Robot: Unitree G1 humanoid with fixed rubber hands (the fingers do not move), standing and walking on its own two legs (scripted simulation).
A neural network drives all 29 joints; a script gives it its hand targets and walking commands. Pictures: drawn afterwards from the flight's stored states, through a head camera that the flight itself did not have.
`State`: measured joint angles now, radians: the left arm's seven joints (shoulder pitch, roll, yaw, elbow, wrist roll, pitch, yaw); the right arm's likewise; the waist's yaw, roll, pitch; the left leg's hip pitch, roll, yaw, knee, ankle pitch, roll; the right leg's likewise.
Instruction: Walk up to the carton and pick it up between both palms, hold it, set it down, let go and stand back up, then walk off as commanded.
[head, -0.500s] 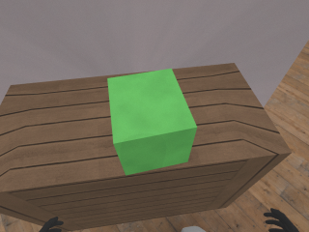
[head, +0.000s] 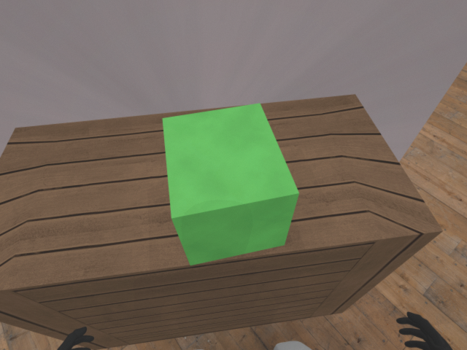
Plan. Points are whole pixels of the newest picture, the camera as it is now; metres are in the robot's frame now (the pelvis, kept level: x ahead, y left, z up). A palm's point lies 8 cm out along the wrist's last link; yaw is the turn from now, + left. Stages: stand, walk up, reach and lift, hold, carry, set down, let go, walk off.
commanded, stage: reach and lift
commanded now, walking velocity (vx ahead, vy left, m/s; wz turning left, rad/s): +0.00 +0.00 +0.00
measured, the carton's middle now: (225, 183) +0.39 +0.02 +0.04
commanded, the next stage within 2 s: none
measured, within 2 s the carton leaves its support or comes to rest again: neither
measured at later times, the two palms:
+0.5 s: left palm (68, 330) +0.17 +0.28 -0.03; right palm (436, 336) +0.13 -0.30 -0.04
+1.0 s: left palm (84, 330) +0.17 +0.24 -0.01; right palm (419, 301) +0.17 -0.26 +0.03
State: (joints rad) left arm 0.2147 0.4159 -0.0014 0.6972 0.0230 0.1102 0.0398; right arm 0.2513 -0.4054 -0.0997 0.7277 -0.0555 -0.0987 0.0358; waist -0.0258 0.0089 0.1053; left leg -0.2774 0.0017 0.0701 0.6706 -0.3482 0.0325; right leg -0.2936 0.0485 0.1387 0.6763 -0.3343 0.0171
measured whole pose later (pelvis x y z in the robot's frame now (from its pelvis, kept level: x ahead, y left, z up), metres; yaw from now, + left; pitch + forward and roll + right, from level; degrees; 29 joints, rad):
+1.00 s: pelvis -0.03 +0.00 +0.01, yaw +0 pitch -8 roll +0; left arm 0.14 0.27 0.00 0.38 -0.06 0.10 0.10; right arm 0.21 -0.30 -0.09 0.25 0.06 -0.08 0.09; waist 0.00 0.01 0.10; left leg -0.15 0.00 0.07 0.50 -0.22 0.03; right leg -0.16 0.04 0.14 0.51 -0.21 0.01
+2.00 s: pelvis +0.01 +0.00 +0.02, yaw +0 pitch -4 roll +0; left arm 0.04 0.21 0.00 -0.18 -0.13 0.44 0.12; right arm 0.08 -0.25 0.02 -0.10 0.23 0.16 -0.04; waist 0.02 0.01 0.09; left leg -0.14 0.00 0.07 0.46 -0.25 0.03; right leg -0.15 0.04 0.14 0.44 -0.23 0.01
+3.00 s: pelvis +0.01 +0.00 +0.02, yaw +0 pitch -4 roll +0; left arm -0.70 0.21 0.02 0.31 -0.13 0.67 0.15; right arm -0.75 -0.25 -0.02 0.53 0.33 0.36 -0.09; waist 0.03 0.01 0.09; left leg -0.14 0.00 0.07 0.46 -0.25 0.03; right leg -0.15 0.04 0.14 0.44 -0.22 0.01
